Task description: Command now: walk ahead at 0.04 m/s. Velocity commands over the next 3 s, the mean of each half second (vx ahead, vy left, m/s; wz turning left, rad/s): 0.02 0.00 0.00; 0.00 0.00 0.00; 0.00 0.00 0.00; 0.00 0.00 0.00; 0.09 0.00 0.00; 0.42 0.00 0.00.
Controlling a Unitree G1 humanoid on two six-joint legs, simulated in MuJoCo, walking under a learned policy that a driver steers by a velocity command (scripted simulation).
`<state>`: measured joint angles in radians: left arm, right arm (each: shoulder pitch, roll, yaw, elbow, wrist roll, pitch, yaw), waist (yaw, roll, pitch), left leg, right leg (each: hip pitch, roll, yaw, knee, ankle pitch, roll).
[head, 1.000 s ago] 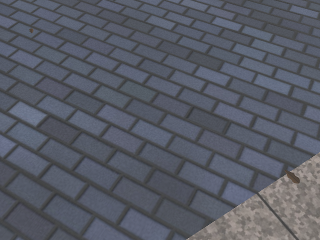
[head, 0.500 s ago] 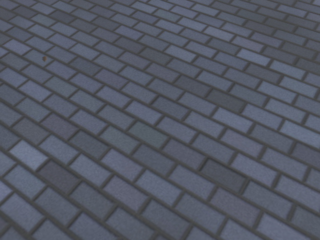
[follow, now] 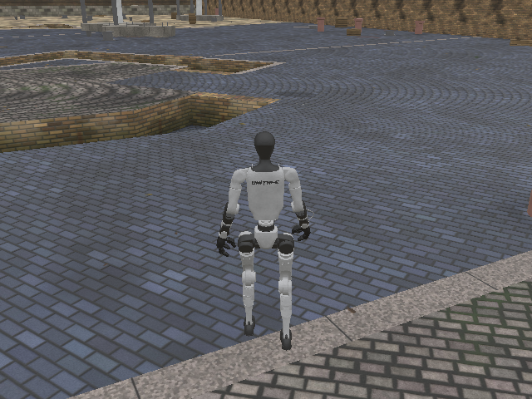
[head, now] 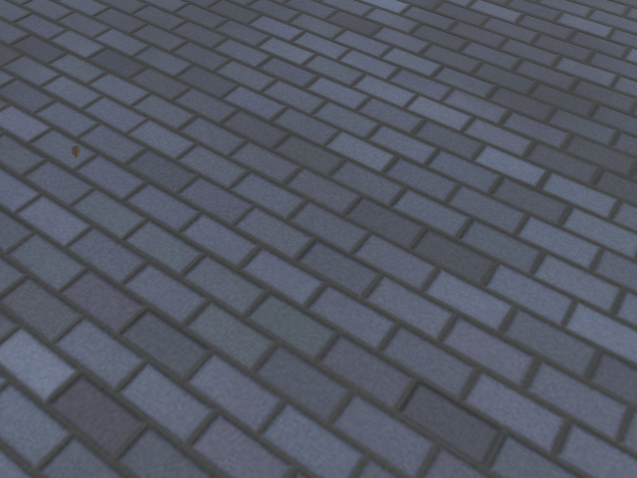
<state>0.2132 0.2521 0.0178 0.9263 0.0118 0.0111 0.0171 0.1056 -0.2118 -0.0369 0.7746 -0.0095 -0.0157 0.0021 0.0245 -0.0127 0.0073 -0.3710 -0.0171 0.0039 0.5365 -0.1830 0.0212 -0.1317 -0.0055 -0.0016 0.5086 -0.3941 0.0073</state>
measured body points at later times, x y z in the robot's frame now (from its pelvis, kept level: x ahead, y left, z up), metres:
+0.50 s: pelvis -0.01 +0.00 +0.00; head +0.00 +0.00 +0.45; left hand +0.00 +0.25 -0.15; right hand +0.11 -0.25 -0.13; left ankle +0.06 +0.11 -0.73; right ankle -0.08 -0.12 -0.73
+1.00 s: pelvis -0.01 +0.00 +0.00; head +0.00 +0.00 +0.45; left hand -0.04 +0.23 -0.15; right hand +0.07 -0.25 -0.15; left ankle +0.06 +0.11 -0.73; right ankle -0.08 -0.12 -0.73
